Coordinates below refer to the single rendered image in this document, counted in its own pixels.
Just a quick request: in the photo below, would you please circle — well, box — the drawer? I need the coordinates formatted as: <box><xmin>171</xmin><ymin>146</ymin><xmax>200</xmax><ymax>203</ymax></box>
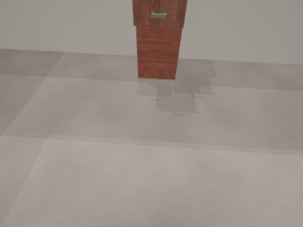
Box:
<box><xmin>132</xmin><ymin>0</ymin><xmax>187</xmax><ymax>28</ymax></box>

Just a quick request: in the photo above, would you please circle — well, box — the cabinet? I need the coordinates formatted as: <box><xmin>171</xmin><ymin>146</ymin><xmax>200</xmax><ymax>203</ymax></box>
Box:
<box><xmin>135</xmin><ymin>26</ymin><xmax>183</xmax><ymax>80</ymax></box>

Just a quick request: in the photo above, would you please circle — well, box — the handle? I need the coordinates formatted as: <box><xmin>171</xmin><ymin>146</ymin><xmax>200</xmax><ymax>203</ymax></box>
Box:
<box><xmin>151</xmin><ymin>12</ymin><xmax>167</xmax><ymax>19</ymax></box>

